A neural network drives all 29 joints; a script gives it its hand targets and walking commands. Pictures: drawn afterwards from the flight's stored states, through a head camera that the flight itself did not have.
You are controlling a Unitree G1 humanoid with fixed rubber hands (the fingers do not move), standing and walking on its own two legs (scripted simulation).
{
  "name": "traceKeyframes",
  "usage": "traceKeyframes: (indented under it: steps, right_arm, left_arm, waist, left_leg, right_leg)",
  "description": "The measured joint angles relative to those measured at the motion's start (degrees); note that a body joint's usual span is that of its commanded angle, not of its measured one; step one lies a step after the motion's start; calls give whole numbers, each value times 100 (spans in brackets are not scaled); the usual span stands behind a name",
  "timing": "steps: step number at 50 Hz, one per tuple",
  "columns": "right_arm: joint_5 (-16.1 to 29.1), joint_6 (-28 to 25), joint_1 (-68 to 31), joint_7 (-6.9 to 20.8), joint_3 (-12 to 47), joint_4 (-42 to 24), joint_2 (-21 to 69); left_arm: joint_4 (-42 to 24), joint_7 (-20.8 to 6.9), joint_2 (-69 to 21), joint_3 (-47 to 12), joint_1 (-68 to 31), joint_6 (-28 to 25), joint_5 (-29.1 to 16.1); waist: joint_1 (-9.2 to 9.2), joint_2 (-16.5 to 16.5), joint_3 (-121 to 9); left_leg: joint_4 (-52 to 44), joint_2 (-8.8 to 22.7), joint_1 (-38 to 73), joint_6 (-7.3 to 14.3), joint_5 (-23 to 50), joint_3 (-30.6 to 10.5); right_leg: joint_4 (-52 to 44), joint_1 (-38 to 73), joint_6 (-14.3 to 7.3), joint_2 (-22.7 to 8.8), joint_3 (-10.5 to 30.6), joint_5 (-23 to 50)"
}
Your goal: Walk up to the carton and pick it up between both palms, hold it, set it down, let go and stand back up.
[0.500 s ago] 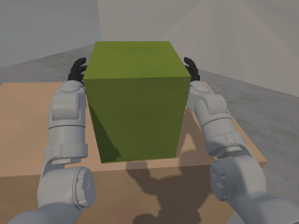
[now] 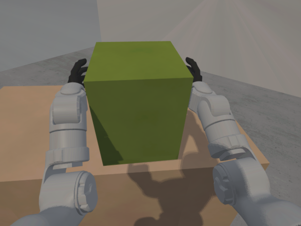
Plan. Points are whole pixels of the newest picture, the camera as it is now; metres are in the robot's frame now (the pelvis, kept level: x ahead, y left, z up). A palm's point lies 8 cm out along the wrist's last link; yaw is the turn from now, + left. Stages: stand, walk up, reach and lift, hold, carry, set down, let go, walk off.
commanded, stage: hold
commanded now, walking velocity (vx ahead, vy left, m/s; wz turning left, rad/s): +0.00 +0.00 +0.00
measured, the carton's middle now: (137, 101) +0.37 +0.00 +0.22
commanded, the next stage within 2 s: none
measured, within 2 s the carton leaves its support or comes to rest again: neither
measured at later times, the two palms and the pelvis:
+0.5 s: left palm (76, 89) +0.36 +0.15 +0.26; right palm (193, 86) +0.36 -0.15 +0.26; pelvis +0.00 +0.00 +0.00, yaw +0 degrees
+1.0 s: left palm (76, 88) +0.36 +0.15 +0.26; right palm (193, 85) +0.36 -0.14 +0.26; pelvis +0.00 +0.00 +0.00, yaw +0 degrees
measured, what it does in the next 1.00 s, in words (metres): stands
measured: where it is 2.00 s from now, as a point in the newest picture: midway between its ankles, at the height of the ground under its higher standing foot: outside the picture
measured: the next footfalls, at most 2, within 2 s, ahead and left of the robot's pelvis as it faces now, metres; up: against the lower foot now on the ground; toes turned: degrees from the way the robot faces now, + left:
none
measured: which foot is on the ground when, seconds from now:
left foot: down 0.00-1.00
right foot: down 0.00-1.00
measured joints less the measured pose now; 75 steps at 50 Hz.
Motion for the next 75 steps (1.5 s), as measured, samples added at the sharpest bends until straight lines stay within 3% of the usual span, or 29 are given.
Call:
traceKeyframes:
  steps: [49,75]
  right_arm:
    - [-85,18,-121,0,-112,158,52]
    - [50,44,3,-29,-4,-62,-17]
  left_arm:
    - [222,2,72,30,-129,-34,-47]
    - [-32,54,13,-36,0,21,-63]
  waist:
    - [8,-46,-58]
    - [-11,13,-79]
  left_leg:
    - [6,-11,-102,-10,40,-35]
    - [31,-14,-64,2,-23,-44]
  right_leg:
    - [59,-129,-12,15,38,13]
    - [12,-60,0,26,68,-6]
